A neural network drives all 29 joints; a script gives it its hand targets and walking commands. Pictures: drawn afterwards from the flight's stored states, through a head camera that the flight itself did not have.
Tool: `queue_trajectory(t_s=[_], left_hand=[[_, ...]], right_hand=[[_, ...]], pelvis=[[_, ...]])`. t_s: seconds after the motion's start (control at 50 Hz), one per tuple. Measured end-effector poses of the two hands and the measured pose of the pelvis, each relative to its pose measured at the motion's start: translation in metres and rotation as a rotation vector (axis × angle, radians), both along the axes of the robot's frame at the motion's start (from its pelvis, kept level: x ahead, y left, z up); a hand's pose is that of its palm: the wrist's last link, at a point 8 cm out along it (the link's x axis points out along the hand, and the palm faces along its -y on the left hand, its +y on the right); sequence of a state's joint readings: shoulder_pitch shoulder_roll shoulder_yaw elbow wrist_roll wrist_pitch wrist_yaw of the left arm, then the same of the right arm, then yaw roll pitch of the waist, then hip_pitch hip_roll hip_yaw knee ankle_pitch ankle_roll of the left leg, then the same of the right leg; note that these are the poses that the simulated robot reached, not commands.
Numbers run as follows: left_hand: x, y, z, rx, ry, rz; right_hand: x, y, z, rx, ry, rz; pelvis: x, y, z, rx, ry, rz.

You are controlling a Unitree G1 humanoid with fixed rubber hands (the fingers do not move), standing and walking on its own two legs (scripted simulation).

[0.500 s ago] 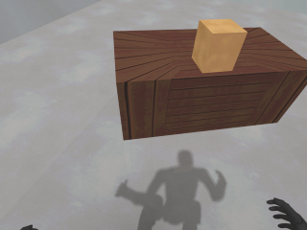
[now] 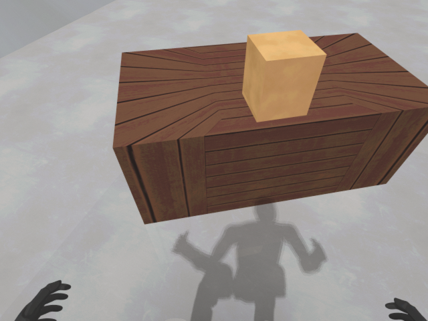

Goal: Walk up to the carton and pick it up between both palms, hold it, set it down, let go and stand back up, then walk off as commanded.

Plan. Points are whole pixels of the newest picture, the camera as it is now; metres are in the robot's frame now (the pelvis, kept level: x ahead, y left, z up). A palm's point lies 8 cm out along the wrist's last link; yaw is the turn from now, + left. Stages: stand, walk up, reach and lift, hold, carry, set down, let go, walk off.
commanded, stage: walk up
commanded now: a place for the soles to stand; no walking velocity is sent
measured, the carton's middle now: (278, 76) +0.97 -0.24 -0.06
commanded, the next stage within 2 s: none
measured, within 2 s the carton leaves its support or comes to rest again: neither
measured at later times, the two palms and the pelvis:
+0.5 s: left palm (122, 224) +0.34 +0.22 -0.04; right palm out of the picture +0.29 -0.47 -0.01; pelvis +0.19 -0.11 +0.00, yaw +3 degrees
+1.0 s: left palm (175, 188) +0.45 +0.11 -0.06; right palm out of the picture +0.49 -0.57 +0.00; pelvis +0.35 -0.23 +0.00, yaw +5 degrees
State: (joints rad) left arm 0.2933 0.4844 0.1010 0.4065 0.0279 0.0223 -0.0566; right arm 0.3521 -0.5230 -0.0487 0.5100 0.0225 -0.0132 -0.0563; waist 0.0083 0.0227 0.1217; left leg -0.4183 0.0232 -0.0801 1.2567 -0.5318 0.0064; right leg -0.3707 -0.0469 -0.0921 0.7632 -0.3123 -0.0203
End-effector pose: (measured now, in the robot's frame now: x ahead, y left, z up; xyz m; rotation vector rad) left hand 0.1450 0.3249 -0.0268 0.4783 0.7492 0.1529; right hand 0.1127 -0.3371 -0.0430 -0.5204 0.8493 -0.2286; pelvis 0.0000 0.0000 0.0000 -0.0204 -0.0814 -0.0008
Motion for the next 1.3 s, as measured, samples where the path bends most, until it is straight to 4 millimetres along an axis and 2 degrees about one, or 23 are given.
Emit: queue_trajectory(t_s=[0.1,0.14,0.18,0.24,0.38,0.46,0.54,0.6,0.72,0.8,0.88,1.0,1.08,1.14,1.2,1.3], left_hand=[[-0.017,0.006,0.001,0.005,0.071,0.102],[-0.018,0.008,-0.007,-0.004,0.092,0.128],[-0.010,0.007,-0.020,-0.016,0.108,0.146],[0.014,-0.005,-0.034,-0.039,0.133,0.154],[0.113,-0.056,-0.026,-0.080,0.080,0.047],[0.171,-0.092,-0.018,-0.077,0.042,-0.007],[0.217,-0.122,-0.016,-0.031,-0.007,-0.023],[0.226,-0.138,-0.016,-0.019,-0.016,0.022],[0.210,-0.152,-0.006,-0.017,0.051,0.144],[0.208,-0.154,-0.016,-0.022,0.082,0.184],[0.230,-0.169,-0.031,-0.037,0.120,0.195],[0.301,-0.213,-0.029,-0.061,0.095,0.108],[0.353,-0.253,-0.022,-0.063,0.053,0.049],[0.383,-0.277,-0.022,-0.033,0.008,0.034],[0.391,-0.296,-0.021,-0.033,-0.009,0.073],[0.379,-0.314,-0.016,-0.032,0.034,0.167]], right_hand=[[0.088,0.020,0.018,0.032,-0.047,0.149],[0.117,0.023,0.023,0.017,-0.075,0.192],[0.140,0.017,0.025,-0.023,-0.103,0.207],[0.155,-0.002,0.034,-0.075,-0.125,0.170],[0.157,-0.064,0.051,-0.154,-0.065,0.102],[0.165,-0.106,0.043,-0.168,-0.009,0.068],[0.193,-0.153,0.019,-0.161,0.021,0.047],[0.227,-0.167,0.002,-0.110,0.017,0.015],[0.309,-0.144,0.006,-0.006,-0.015,0.138],[0.351,-0.139,0.013,-0.018,-0.048,0.221],[0.370,-0.166,0.025,-0.094,-0.078,0.205],[0.375,-0.228,0.045,-0.173,-0.063,0.146],[0.387,-0.274,0.041,-0.188,-0.033,0.126],[0.406,-0.310,0.026,-0.184,-0.016,0.114],[0.432,-0.326,0.011,-0.139,-0.011,0.074],[0.483,-0.310,0.006,-0.034,-0.023,0.154]], pelvis=[[0.039,-0.011,0.012,0.005,0.018,0.035],[0.056,-0.013,0.009,0.008,0.021,0.047],[0.072,-0.015,0.000,0.012,0.025,0.055],[0.095,-0.025,-0.002,0.030,0.020,0.051],[0.144,-0.062,0.007,0.026,0.010,0.049],[0.173,-0.092,0.004,0.019,0.008,0.053],[0.208,-0.130,-0.013,0.009,0.000,0.056],[0.226,-0.149,-0.017,0.007,-0.013,0.066],[0.262,-0.168,0.004,0.011,-0.002,0.096],[0.287,-0.176,0.000,0.016,0.012,0.108],[0.311,-0.192,-0.003,0.032,0.011,0.101],[0.345,-0.229,0.002,0.028,0.000,0.089],[0.369,-0.262,-0.002,0.021,-0.003,0.084],[0.390,-0.292,-0.015,0.010,-0.009,0.087],[0.404,-0.312,-0.017,0.013,-0.021,0.102],[0.425,-0.330,-0.003,0.017,-0.010,0.126]])
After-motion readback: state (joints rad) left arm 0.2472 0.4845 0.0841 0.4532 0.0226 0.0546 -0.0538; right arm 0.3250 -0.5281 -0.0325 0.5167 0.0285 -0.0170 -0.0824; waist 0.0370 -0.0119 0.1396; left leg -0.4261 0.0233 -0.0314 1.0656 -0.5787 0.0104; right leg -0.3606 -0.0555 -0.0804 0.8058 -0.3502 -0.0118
